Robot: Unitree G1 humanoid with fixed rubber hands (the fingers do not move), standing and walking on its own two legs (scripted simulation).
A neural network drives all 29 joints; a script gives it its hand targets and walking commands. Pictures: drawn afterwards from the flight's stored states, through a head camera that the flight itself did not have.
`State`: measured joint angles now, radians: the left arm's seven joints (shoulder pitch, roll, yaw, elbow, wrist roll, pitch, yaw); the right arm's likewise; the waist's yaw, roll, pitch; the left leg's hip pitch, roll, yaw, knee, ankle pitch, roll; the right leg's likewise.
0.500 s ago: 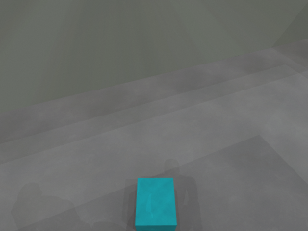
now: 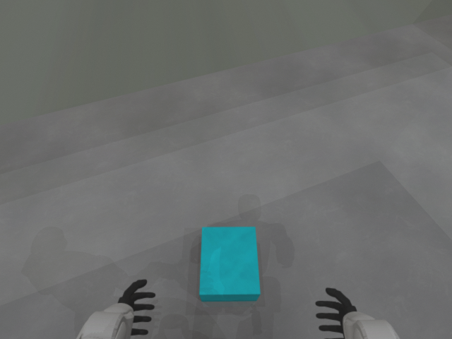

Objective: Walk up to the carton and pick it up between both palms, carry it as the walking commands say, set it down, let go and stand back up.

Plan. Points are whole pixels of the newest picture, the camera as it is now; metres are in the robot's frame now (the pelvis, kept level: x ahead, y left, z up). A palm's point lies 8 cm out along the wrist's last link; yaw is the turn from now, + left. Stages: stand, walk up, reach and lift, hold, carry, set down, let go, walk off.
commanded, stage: reach and lift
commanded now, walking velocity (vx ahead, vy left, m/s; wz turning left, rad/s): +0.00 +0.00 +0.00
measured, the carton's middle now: (228, 263) +0.44 -0.01 -0.68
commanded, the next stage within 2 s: none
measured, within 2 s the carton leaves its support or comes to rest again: neither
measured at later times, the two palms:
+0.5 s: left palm (134, 329) +0.17 +0.19 -0.15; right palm (341, 332) +0.17 -0.21 -0.16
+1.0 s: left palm (154, 256) +0.32 +0.18 -0.19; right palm (316, 251) +0.33 -0.21 -0.19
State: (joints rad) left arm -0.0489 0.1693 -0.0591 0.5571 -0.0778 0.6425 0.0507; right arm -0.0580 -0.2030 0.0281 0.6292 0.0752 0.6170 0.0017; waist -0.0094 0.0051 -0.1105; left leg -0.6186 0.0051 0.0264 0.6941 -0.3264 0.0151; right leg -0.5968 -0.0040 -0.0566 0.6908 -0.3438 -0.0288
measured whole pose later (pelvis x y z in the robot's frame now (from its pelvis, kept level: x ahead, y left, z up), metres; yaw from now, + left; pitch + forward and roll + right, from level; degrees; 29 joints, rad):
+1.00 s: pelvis -0.08 +0.00 -0.08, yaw +0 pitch +32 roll +0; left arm -0.77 0.12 0.24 0.76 -0.05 0.36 0.13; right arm -0.84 -0.23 -0.20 0.88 0.01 0.33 -0.01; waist 0.01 0.01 -0.01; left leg -1.31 0.02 0.02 1.07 -0.32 0.01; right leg -1.30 0.00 -0.05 1.08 -0.34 -0.04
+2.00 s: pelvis -0.10 +0.01 -0.23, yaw +0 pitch +48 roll +1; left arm -1.21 0.22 0.28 0.84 -0.07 0.20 0.16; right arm -1.29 -0.37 -0.25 1.00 0.04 0.16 -0.01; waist 0.02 0.02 0.02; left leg -1.98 -0.02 0.03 1.62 -0.47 0.01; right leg -1.98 -0.01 0.00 1.64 -0.50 -0.01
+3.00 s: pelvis -0.12 +0.00 -0.40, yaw +0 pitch +33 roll +1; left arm -1.55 0.35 0.09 1.23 -0.31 0.05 0.14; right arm -1.54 -0.46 0.00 1.23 0.24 0.06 -0.05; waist 0.01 0.05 0.52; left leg -2.25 -0.01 0.03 2.28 -0.59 0.00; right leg -2.24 -0.01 -0.02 2.30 -0.63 -0.03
